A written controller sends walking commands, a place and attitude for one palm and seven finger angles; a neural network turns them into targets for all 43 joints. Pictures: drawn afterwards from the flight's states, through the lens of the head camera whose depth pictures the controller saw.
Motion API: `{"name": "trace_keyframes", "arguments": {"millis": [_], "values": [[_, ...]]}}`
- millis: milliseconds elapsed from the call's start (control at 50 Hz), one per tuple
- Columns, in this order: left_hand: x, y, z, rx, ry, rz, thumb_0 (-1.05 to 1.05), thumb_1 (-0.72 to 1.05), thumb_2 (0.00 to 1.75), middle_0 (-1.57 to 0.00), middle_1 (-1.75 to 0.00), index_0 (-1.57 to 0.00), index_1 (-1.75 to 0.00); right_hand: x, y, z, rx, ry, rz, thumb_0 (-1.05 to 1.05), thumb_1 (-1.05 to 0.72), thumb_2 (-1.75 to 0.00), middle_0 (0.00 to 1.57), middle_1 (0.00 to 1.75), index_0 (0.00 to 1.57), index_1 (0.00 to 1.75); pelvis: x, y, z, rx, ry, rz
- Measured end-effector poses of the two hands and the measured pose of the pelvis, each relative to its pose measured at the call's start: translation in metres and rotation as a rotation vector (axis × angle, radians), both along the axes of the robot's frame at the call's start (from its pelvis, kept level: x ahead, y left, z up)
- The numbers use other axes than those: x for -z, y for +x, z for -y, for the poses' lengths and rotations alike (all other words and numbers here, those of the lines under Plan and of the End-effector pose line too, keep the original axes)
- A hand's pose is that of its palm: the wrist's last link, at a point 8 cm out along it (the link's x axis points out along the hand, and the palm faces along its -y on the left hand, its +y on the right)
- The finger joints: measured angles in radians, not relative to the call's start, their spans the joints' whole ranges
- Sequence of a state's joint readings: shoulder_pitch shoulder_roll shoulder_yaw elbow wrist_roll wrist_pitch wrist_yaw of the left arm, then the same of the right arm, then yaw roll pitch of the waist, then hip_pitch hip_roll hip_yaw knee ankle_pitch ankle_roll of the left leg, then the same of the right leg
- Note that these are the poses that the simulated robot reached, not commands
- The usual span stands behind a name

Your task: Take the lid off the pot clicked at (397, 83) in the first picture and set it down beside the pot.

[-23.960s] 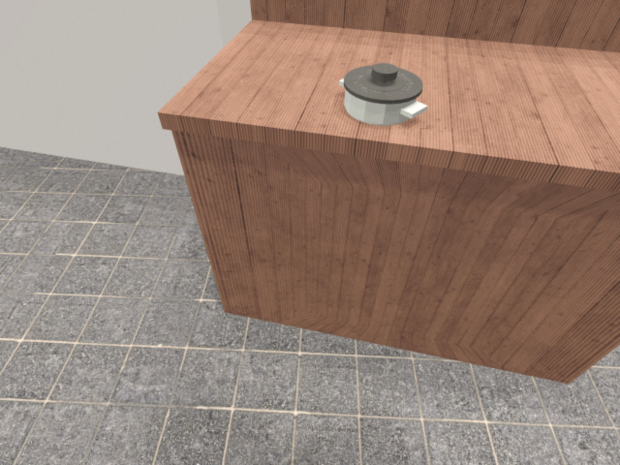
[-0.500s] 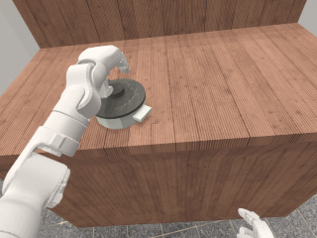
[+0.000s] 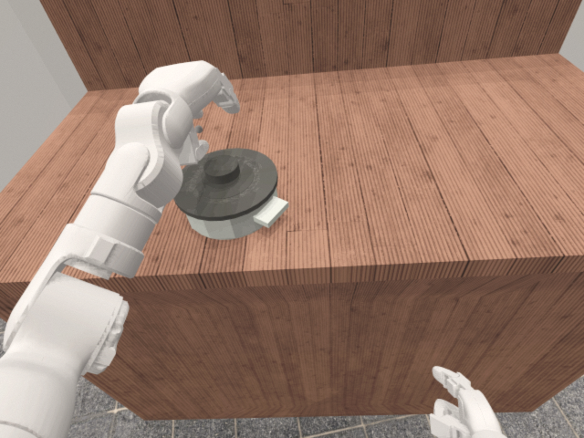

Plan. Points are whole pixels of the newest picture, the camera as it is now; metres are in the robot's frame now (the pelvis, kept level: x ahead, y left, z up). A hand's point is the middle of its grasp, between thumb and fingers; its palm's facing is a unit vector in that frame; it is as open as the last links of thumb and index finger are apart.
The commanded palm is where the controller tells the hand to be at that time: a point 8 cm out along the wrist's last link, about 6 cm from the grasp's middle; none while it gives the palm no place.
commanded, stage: move the open hand above the knob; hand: left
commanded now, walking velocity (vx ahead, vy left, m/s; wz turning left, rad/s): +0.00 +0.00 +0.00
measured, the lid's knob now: (222, 169) +0.46 +0.13 +0.15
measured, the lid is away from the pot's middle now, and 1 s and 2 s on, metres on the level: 0.00 0.00 0.01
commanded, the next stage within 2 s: lower the open fingers around the knob in 1.04 s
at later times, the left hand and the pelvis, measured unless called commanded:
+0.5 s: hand (215, 156) +0.42 +0.12 +0.20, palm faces -0.16 -0.04 -0.99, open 9.9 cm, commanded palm +0.40 +0.14 +0.28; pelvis +0.00 +0.00 +0.00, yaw +0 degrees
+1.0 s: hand (204, 136) +0.44 +0.13 +0.22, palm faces -0.11 -0.08 -0.99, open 9.9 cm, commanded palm +0.40 +0.13 +0.28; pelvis +0.00 +0.00 +0.00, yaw +0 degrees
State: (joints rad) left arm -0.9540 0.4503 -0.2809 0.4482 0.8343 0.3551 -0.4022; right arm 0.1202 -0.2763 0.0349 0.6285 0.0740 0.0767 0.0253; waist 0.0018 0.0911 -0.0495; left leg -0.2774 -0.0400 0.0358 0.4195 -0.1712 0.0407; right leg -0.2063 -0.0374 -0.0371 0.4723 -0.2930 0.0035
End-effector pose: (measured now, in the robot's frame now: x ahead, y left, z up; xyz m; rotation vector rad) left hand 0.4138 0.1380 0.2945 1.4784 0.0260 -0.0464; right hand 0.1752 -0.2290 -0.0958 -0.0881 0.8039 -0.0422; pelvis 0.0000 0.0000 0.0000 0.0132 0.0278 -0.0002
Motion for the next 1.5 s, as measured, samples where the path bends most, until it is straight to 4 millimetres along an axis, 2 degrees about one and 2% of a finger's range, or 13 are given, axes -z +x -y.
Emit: {"name": "trace_keyframes", "arguments": {"millis": [60, 160, 220, 320, 480, 540, 640, 800, 960, 1100, 1260, 1400, 1500], "values": [[0.011, -0.001, -0.007, -0.049, 0.003, -0.039, 0.0, -0.38, 1.71, -0.9, -0.08, -0.89, -0.08, -0.001, 0.002, -0.002, -0.006, 0.018, -0.007, 0.01, -0.9, -0.9, 0.19, 0.3, 0.2, 0.3, 0.0, -0.001, 0.001, 0.0, 0.0, -0.005], [0.037, -0.016, 0.016, 0.061, 0.049, -0.096, 0.0, -0.37, 1.71, -0.9, -0.08, -0.89, -0.08, -0.002, 0.007, -0.005, -0.022, 0.018, 0.003, 0.01, -0.9, -0.9, 0.19, 0.3, 0.2, 0.3, 0.001, -0.003, 0.0, -0.013, -0.002, 0.011], [0.027, -0.013, 0.022, 0.089, 0.065, -0.068, 0.0, -0.38, 1.71, -0.9, -0.08, -0.9, -0.08, -0.002, 0.007, -0.006, -0.018, 0.001, 0.016, 0.01, -0.9, -0.9, 0.19, 0.3, 0.2, 0.3, 0.001, -0.004, 0.001, -0.012, -0.001, 0.019], [0.004, 0.006, 0.004, -0.023, 0.014, -0.027, 0.0, -0.38, 1.71, -0.9, -0.08, -0.9, -0.08, 0.002, -0.006, -0.004, 0.002, 0.003, -0.013, 0.01, -0.9, -0.9, 0.19, 0.3, 0.2, 0.3, 0.0, -0.005, 0.004, 0.0, 0.002, 0.002], [0.034, -0.004, 0.016, 0.03, 0.042, -0.112, 0.0, -0.37, 1.71, -0.9, -0.08, -0.89, -0.08, 0.012, -0.021, 0.006, 0.019, 0.006, -0.076, 0.01, -0.9, -0.9, 0.2, 0.3, 0.2, 0.3, 0.0, -0.002, 0.003, -0.005, -0.001, 0.009], [0.026, -0.003, 0.019, 0.058, 0.048, -0.089, 0.0, -0.37, 1.71, -0.9, -0.08, -0.9, -0.08, 0.011, -0.021, 0.009, 0.032, -0.014, -0.06, 0.01, -0.9, -0.9, 0.19, 0.3, 0.2, 0.3, 0.0, -0.002, 0.003, -0.002, 0.001, 0.018], [0.01, 0.01, 0.001, -0.032, 0.008, -0.061, 0.0, -0.38, 1.71, -0.9, -0.08, -0.9, -0.08, 0.009, -0.024, 0.012, 0.044, -0.018, -0.06, 0.01, -0.9, -0.9, 0.19, 0.3, 0.2, 0.3, 0.0, -0.002, 0.005, 0.006, 0.002, 0.004], [0.033, -0.004, 0.011, 0.033, 0.044, -0.112, 0.0, -0.37, 1.71, -0.9, -0.08, -0.89, -0.08, 0.006, -0.013, 0.011, 0.027, -0.008, -0.049, 0.01, -0.9, -0.9, 0.19, 0.3, 0.2, 0.3, 0.0, 0.0, 0.003, -0.005, -0.001, 0.011], [0.011, 0.009, 0.006, -0.015, 0.016, -0.057, 0.0, -0.38, 1.71, -0.9, -0.08, -0.9, -0.08, 0.003, -0.004, 0.001, 0.008, -0.004, -0.021, 0.01, -0.9, -0.9, 0.19, 0.3, 0.2, 0.3, 0.0, -0.002, 0.002, -0.005, 0.0, -0.002], [0.03, 0.002, 0.013, 0.014, 0.04, -0.108, 0.0, -0.37, 1.71, -0.9, -0.08, -0.89, -0.08, 0.006, -0.004, -0.003, 0.0, 0.017, -0.041, 0.01, -0.9, -0.9, 0.19, 0.3, 0.2, 0.3, 0.0, 0.001, 0.001, -0.007, -0.001, 0.001], [0.014, 0.006, 0.011, 0.01, 0.001, -0.077, 0.0, -0.38, 1.71, -0.9, -0.08, -0.9, -0.08, 0.005, -0.006, -0.001, 0.007, 0.006, -0.037, 0.01, -0.9, -0.9, 0.19, 0.3, 0.2, 0.3, 0.0, 0.001, 0.0, -0.005, 0.0, 0.002], [0.045, -0.007, 0.022, 0.062, 0.017, -0.132, 0.0, -0.37, 1.71, -0.89, -0.08, -0.89, -0.08, 0.005, -0.007, 0.001, 0.007, 0.012, -0.05, 0.01, -0.9, -0.9, 0.19, 0.3, 0.2, 0.3, 0.0, 0.0, 0.0, -0.006, -0.001, 0.009], [0.033, -0.003, 0.017, 0.053, 0.015, -0.1, 0.0, -0.38, 1.71, -0.89, -0.07, -0.9, -0.08, 0.003, -0.007, 0.002, 0.01, -0.007, -0.037, 0.01, -0.9, -0.9, 0.19, 0.3, 0.2, 0.3, 0.0, -0.002, 0.001, -0.006, -0.001, 0.014]]}}
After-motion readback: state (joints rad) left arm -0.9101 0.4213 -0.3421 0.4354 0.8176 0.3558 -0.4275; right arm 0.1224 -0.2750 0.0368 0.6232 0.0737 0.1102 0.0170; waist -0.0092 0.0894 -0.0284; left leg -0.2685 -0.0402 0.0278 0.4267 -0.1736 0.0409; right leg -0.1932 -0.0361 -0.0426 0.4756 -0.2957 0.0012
